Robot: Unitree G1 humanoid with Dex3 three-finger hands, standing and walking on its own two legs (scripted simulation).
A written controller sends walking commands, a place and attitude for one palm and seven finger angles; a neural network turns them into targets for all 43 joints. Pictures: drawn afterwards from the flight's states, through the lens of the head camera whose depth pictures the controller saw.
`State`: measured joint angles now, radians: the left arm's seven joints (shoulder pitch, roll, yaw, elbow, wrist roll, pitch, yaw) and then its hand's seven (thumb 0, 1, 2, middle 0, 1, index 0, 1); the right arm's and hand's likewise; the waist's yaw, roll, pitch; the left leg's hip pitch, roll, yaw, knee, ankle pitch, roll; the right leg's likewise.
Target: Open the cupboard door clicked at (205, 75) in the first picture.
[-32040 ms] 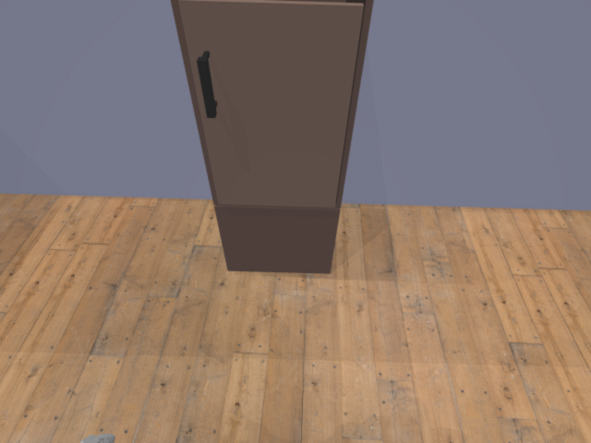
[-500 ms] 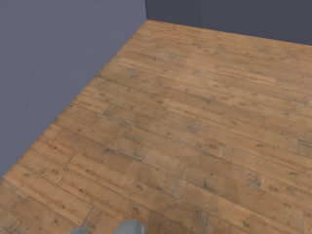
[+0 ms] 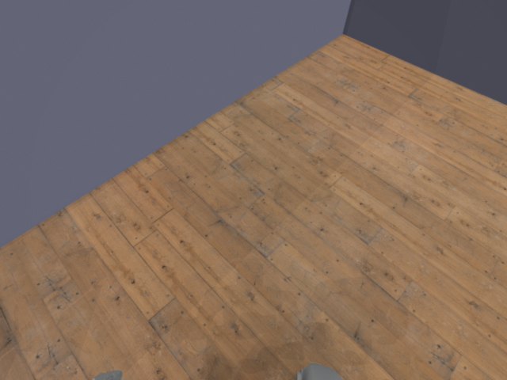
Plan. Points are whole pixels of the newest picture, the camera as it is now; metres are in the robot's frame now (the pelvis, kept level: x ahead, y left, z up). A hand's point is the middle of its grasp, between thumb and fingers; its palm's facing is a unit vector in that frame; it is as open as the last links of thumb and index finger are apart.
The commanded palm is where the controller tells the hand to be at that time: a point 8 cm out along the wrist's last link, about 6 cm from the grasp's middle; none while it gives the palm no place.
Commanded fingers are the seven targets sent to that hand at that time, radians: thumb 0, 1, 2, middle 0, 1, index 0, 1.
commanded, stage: turn to face it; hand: left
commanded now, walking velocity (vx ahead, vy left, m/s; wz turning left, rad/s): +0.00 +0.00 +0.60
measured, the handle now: out of the picture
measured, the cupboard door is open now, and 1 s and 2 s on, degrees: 42 42 42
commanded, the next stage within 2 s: none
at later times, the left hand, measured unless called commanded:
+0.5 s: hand out of the picture +0.00 +0.18 -0.18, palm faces +0.36 -0.91 -0.22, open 7.3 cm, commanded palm none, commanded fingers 0.00 0.90 0.90 -0.20 -0.30 -0.20 -0.30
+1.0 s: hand out of the picture -0.03 +0.14 -0.15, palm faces +0.60 -0.76 -0.26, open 7.4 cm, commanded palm none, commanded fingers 0.00 0.90 0.90 -0.20 -0.30 -0.20 -0.30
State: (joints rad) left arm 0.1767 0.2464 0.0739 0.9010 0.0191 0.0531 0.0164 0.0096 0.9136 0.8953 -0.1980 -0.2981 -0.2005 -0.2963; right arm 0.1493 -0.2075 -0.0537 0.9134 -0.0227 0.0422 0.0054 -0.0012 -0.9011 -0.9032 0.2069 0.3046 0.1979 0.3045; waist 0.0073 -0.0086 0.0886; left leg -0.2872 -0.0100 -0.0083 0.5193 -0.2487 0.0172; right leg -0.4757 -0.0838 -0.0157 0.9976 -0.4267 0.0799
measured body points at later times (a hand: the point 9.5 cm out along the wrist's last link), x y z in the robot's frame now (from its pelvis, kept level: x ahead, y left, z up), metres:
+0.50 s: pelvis +0.01 -0.03 -0.01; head +0.05 +0.00 +0.43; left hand -0.02 +0.23 -0.16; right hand +0.19 -0.25 -0.14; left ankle -0.02 +0.08 -0.74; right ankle +0.02 -0.16 -0.73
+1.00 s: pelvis +0.03 -0.06 +0.00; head +0.07 -0.05 +0.45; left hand -0.06 +0.18 -0.13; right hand +0.25 -0.22 -0.15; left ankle -0.05 +0.04 -0.67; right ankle +0.09 -0.16 -0.74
